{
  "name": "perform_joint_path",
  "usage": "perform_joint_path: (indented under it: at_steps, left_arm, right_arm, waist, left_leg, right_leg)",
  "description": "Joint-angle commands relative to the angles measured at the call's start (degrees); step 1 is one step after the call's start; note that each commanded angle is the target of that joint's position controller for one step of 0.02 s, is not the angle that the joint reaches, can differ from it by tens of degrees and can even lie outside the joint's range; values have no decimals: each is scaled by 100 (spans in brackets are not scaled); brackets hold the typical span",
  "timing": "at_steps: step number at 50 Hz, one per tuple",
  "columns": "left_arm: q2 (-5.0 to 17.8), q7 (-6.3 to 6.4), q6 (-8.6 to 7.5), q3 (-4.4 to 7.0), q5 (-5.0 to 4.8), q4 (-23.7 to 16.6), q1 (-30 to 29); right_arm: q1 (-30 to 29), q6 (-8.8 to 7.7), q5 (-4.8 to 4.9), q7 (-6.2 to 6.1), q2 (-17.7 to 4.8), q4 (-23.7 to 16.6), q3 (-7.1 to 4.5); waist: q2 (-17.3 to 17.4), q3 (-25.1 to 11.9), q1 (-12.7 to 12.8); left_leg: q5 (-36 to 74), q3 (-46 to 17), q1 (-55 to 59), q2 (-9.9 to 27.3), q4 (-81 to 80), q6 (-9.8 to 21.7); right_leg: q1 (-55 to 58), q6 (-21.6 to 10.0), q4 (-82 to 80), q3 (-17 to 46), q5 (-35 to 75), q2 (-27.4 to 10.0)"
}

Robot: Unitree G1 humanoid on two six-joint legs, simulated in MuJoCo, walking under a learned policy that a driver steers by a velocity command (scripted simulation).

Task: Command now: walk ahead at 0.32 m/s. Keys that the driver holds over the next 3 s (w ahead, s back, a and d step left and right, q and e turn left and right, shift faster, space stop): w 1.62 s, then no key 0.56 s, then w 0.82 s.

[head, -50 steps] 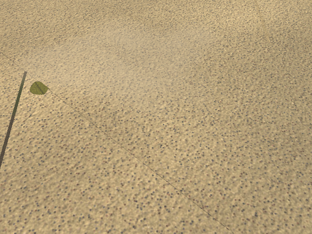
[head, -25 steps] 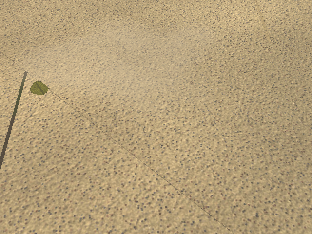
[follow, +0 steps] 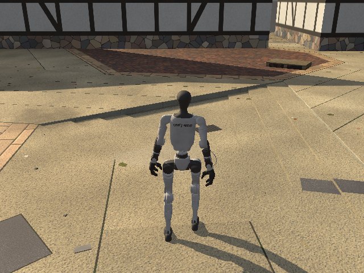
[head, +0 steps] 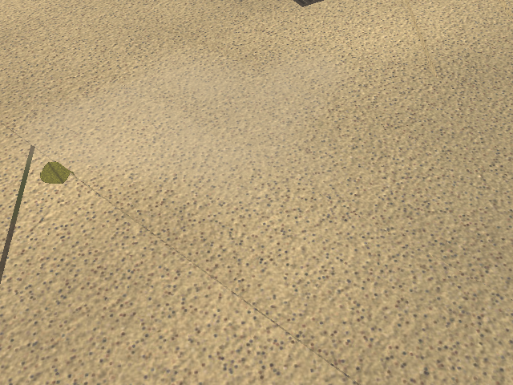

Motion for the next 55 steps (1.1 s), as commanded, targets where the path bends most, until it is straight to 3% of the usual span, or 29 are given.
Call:
perform_joint_path:
  at_steps: [1,2,3,4,5,6,7,8,9,11,14,18,22,25,27,28,29,30,31,32,33,34,35,37,39,42,47,52,55]
  left_arm:
    - [271,-104,-187,86,-34,-171,1]
    - [394,-93,-156,179,-28,48,572]
    - [572,-66,-132,293,-26,218,1258]
    - [1132,0,-145,446,39,310,2100]
    - [1434,-70,-239,408,156,320,2499]
    - [1059,-90,-338,253,184,232,1886]
    - [759,-118,-381,150,142,35,1298]
    - [620,-160,-381,66,148,-112,821]
    - [566,-188,-369,25,176,-194,607]
    - [419,-153,-316,-39,223,-142,785]
    - [634,-30,-293,-30,237,-66,1205]
    - [741,77,-223,-16,244,-186,1323]
    - [794,98,-178,35,155,-128,1728]
    - [853,109,-112,92,128,-121,1732]
    - [1032,111,-69,154,154,-188,1560]
    - [1054,103,-23,158,182,-224,1421]
    - [966,87,-13,107,210,-319,1305]
    - [279,14,-95,-72,205,-439,1939]
    - [87,-39,-297,-160,90,-390,1961]
    - [604,-58,-417,-10,-70,-595,1356]
    - [782,-27,-464,18,-117,-751,880]
    - [791,38,-451,61,-38,-793,677]
    - [777,89,-360,133,50,-760,731]
    - [483,123,-177,124,70,-694,1056]
    - [500,142,-97,145,91,-828,764]
    - [570,124,-123,176,188,-1101,-39]
    - [469,-36,-236,141,152,-1328,-961]
    - [564,-234,-242,91,96,-1603,-1578]
    - [665,-303,-246,97,67,-1638,-1509]
  right_arm:
    - [-145,-36,47,50,-867,-266,-149]
    - [-158,-41,32,60,-875,-294,-136]
    - [-314,-73,24,66,-837,-334,-102]
    - [-629,-110,-34,84,-504,-545,4]
    - [-489,-246,29,72,41,-760,118]
    - [-622,-346,196,99,-253,-796,41]
    - [-854,-392,237,146,-445,-892,13]
    - [-903,-396,175,143,-515,-857,-25]
    - [-918,-376,86,123,-577,-840,-86]
    - [-822,-260,62,161,-568,-774,-142]
    - [-1344,-150,8,177,-419,-961,-130]
    - [-2504,-189,-1,237,-290,-1378,-34]
    - [-3215,-237,42,371,-307,-1603,32]
    - [-3350,-296,55,487,-425,-1734,25]
    - [-2793,-318,53,495,-730,-1645,-106]
    - [-1914,-310,58,469,-971,-1399,-239]
    - [-834,-279,51,416,-1269,-1095,-373]
    - [42,-250,-137,369,-1850,-903,-510]
    - [42,-248,-142,383,-1605,-861,-393]
    - [-489,-273,-69,396,-1212,-896,-275]
    - [-1034,-285,-50,393,-924,-1013,-189]
    - [-1476,-318,-99,420,-772,-1068,-134]
    - [-1717,-359,-156,447,-592,-1077,-82]
    - [-1657,-375,-176,455,-562,-954,-73]
    - [-1474,-388,-163,371,-746,-859,-105]
    - [-1131,-369,-152,219,-973,-790,-166]
    - [-646,-342,-42,113,-983,-618,-158]
    - [-284,-231,-2,45,-1026,-472,-211]
    - [-247,-141,-32,32,-1161,-475,-268]
  waist:
    - [397,806,374]
    - [355,584,599]
    - [207,299,980]
    - [-1051,-20,1317]
    - [-2149,-558,1118]
    - [-1300,-163,800]
    - [-895,250,625]
    - [-535,420,437]
    - [-479,508,317]
    - [-646,502,210]
    - [-459,626,255]
    - [-460,772,482]
    - [-490,940,651]
    - [-579,872,505]
    - [-848,329,104]
    - [-931,-193,-377]
    - [-872,-835,-855]
    - [444,-1917,-633]
    - [1151,-2563,-535]
    - [940,-1667,-475]
    - [508,-954,-325]
    - [-1,-535,-85]
    - [-16,-312,160]
    - [179,-184,377]
    - [180,78,414]
    - [29,245,234]
    - [108,394,-52]
    - [65,595,-240]
    - [76,546,-171]
  left_leg:
    - [-215,-970,-1237,1131,-905,923]
    - [380,-812,-1638,953,-473,854]
    - [1283,-526,-1940,754,419,689]
    - [1233,137,-2769,207,2751,246]
    - [-941,-305,-3938,-540,4518,120]
    - [-730,-978,-4448,-123,5428,300]
    - [-127,-935,-4671,185,5514,499]
    - [483,-809,-4491,461,5267,561]
    - [850,-729,-4232,631,4865,563]
    - [1169,-556,-3758,740,4425,485]
    - [1527,-378,-4140,757,3822,235]
    - [2348,-197,-4126,604,2121,82]
    - [2567,-44,-3954,387,1182,175]
    - [2224,-44,-3745,266,781,412]
    - [1848,161,-2711,-84,791,611]
    - [1751,308,-1586,-322,799,759]
    - [1785,-73,115,-11,941,988]
    - [579,-2745,2406,1601,628,1867]
    - [54,-4948,2824,2263,-655,2177]
    - [-5,-4240,2188,1990,-769,1785]
    - [555,-3229,1204,1795,-801,1536]
    - [1233,-2522,202,1597,-948,1391]
    - [1653,-1945,-523,1336,-1101,1262]
    - [1731,-1510,-1125,1169,-1416,1326]
    - [1793,-1244,-1344,1122,-1675,1410]
    - [1973,-993,-1060,1042,-1798,1373]
    - [1829,-555,-720,873,-1507,1105]
    - [1431,-732,22,1270,-777,1039]
    - [1972,-875,242,1427,-230,905]
  right_leg:
    - [688,68,-1021,-443,855,242]
    - [1588,97,-1135,-613,1110,537]
    - [2374,2,-1309,-432,1129,505]
    - [3109,-466,-2211,1537,405,-807]
    - [3747,-1294,-3481,4572,-105,-2030]
    - [3326,-1283,-3515,4637,-606,-2172]
    - [2860,-1042,-3432,3777,-463,-1985]
    - [2424,-835,-3497,2930,62,-1683]
    - [2077,-684,-3578,2293,612,-1413]
    - [1781,-526,-3680,1451,1504,-1011]
    - [1862,-654,-3778,1064,2552,-979]
    - [1860,-637,-3946,704,2682,-881]
    - [2304,-641,-3923,531,2644,-1034]
    - [2893,-548,-3525,434,3380,-1245]
    - [3130,-425,-2747,340,5324,-1262]
    - [2965,-304,-1717,161,6138,-1081]
    - [1972,-103,-271,31,5580,-831]
    - [-255,240,2196,-27,2974,73]
    - [-1149,244,3407,931,-630,661]
    - [-1763,114,3814,1155,-487,259]
    - [-1818,36,3684,935,-38,-59]
    - [-1526,27,3260,830,433,-337]
    - [-1080,6,2859,835,689,-549]
    - [-622,18,2419,808,799,-668]
    - [-846,119,1896,732,1055,-733]
    - [-1365,300,670,646,2165,-708]
    - [-1285,305,-1027,497,3779,-440]
    - [-1572,179,-1713,685,3464,-426]
    - [-1200,74,-1832,576,2653,-311]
